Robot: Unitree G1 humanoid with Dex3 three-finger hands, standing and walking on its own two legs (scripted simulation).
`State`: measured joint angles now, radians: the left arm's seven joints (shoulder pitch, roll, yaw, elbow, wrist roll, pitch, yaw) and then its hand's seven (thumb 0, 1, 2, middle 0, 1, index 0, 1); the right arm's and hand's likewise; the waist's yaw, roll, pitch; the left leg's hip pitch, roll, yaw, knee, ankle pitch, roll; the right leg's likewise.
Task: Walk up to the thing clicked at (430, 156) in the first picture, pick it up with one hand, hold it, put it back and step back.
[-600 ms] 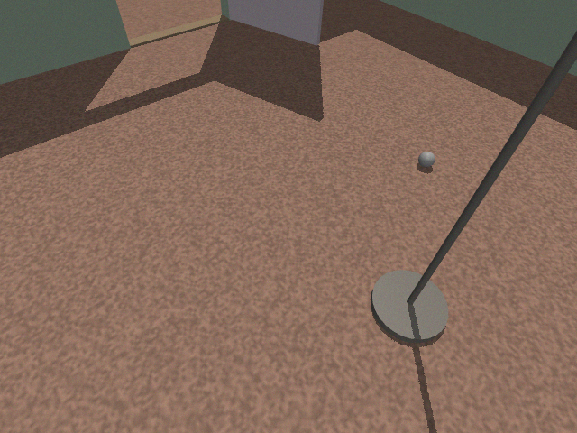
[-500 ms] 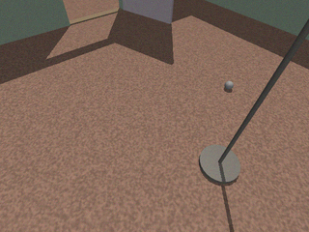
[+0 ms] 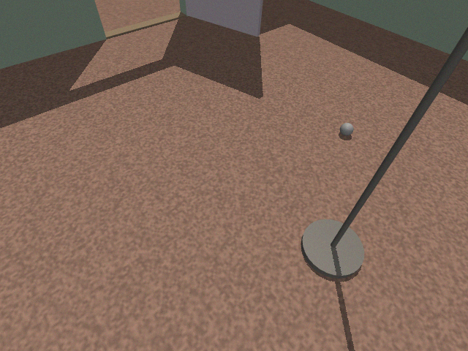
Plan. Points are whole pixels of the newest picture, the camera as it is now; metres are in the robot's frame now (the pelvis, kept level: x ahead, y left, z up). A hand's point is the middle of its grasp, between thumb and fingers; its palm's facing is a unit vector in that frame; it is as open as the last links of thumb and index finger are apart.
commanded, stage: stand
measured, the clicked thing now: (346, 129) +1.47 -0.79 -0.74
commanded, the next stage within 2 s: walk up in 0.52 s
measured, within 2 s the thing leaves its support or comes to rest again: neither
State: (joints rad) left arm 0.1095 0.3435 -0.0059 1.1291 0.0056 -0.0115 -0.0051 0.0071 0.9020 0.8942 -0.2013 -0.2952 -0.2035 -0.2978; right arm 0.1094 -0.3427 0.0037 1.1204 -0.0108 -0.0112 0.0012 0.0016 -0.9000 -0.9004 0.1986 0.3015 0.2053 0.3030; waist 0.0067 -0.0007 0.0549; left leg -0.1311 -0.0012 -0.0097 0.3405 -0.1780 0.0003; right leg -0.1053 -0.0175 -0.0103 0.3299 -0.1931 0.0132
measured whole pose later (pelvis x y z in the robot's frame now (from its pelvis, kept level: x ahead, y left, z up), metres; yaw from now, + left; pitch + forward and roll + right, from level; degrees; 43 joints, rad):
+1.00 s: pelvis -0.02 -0.02 -0.02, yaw +17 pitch -2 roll +1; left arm 0.17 0.39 0.06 0.85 0.04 0.02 -0.03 0.01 0.90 0.89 -0.20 -0.30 -0.21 -0.30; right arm 0.18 -0.42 -0.07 0.87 -0.02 0.02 0.02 0.00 -0.90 -0.90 0.20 0.30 0.20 0.30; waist 0.03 -0.02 0.14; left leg -0.36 0.03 0.01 0.76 -0.39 0.01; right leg -0.19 -0.09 -0.19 0.60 -0.36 -0.02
